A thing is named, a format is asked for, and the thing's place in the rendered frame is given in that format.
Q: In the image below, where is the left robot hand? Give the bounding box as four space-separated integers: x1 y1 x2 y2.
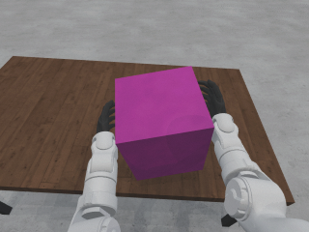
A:
97 100 116 133

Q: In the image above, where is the right robot upper arm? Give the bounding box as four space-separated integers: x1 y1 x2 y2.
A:
224 176 309 232

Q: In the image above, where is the robot left forearm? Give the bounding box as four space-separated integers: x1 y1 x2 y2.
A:
68 131 118 231

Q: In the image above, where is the left robot upper arm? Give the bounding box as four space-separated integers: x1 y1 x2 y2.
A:
68 216 121 232

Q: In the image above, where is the table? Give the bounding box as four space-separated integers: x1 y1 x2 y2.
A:
0 56 295 227

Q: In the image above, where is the right robot hand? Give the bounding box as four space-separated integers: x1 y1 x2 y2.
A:
197 79 227 118

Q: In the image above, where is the carton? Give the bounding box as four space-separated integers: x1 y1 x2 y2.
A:
115 66 214 181

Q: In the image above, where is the robot right forearm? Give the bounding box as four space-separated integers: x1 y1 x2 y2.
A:
211 113 287 213

